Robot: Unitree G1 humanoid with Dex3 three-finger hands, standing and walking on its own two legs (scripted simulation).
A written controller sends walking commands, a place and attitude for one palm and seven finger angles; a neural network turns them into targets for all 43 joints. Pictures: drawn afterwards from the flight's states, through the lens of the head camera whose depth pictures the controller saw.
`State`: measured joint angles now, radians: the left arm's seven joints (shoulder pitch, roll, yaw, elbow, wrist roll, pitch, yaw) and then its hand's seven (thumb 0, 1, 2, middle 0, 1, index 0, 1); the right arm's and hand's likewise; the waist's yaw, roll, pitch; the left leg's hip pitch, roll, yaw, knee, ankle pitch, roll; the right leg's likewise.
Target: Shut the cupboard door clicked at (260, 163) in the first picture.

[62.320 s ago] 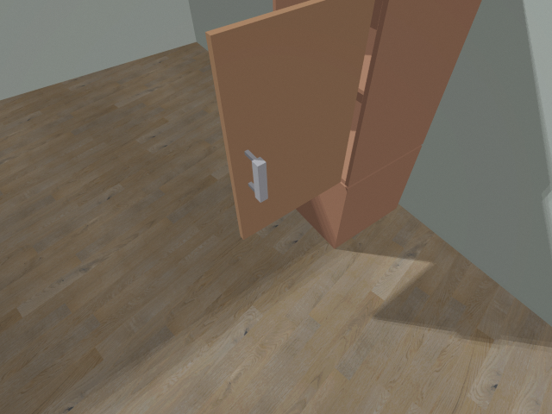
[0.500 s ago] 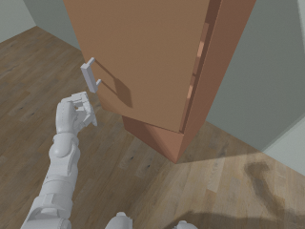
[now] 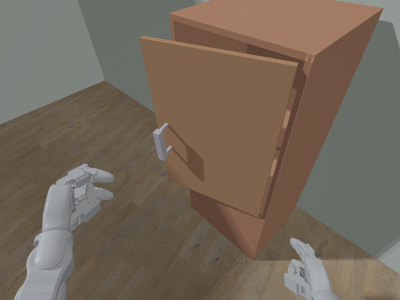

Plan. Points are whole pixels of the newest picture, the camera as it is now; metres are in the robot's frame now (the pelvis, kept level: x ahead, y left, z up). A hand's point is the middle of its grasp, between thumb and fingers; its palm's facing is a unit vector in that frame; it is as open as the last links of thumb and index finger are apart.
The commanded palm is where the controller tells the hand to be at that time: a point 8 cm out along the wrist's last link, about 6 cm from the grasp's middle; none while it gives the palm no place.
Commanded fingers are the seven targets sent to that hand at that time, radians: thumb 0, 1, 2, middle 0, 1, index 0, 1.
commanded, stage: draw the hand back to the body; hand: left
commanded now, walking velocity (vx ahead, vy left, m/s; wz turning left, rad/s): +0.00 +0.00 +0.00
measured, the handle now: (164, 141) +0.61 +0.20 -0.08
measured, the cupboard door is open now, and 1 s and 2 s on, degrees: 17 17 17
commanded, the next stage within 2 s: step back with the hand held close in 0.68 s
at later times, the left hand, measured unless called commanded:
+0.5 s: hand (43, 215) +0.19 +0.26 +0.16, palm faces +0.48 -0.77 -0.42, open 7.2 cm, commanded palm +0.15 +0.29 +0.18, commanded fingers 0.00 0.90 0.90 -0.20 -0.30 -0.20 -0.30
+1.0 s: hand (48, 208) +0.20 +0.26 +0.16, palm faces +0.40 -0.78 -0.48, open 7.4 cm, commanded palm +0.15 +0.30 +0.18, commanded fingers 0.00 0.90 0.90 -0.20 -0.30 -0.20 -0.30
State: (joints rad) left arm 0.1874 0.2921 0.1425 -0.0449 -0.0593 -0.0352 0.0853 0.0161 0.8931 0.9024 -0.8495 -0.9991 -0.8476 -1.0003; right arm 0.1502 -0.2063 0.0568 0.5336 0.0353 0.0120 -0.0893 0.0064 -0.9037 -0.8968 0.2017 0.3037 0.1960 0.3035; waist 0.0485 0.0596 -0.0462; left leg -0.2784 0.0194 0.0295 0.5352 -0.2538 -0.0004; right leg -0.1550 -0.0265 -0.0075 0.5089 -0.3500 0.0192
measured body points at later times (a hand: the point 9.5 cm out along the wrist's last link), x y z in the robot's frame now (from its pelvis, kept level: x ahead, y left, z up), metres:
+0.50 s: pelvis +0.01 -0.01 +0.00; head -0.01 -0.05 +0.45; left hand +0.16 +0.30 +0.18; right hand +0.19 -0.24 -0.09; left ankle +0.02 +0.12 -0.73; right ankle -0.05 -0.13 -0.73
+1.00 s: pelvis +0.01 +0.00 +0.00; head +0.00 -0.03 +0.45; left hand +0.18 +0.30 +0.19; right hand +0.19 -0.24 -0.09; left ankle +0.02 +0.12 -0.73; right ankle -0.05 -0.13 -0.73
